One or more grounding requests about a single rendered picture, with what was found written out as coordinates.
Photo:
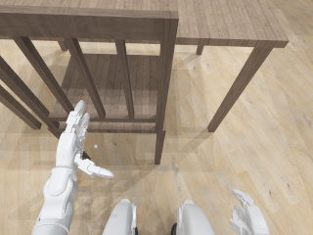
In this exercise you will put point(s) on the robot thigh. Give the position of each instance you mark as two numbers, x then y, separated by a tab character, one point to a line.
122	220
193	221

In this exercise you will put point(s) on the robot right thigh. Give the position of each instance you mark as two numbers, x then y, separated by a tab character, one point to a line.
193	221

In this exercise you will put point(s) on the chair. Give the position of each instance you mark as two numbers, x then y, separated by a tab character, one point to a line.
122	93

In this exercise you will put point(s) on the robot left forearm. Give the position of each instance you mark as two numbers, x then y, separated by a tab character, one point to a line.
59	192

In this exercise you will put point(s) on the table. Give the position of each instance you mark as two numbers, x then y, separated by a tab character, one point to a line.
230	23

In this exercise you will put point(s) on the robot left hand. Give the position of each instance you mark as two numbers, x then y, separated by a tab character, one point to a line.
70	143

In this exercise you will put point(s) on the robot right hand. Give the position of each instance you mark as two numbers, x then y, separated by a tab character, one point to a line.
249	221

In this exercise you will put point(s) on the robot left thigh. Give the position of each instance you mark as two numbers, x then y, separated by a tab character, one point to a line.
122	220

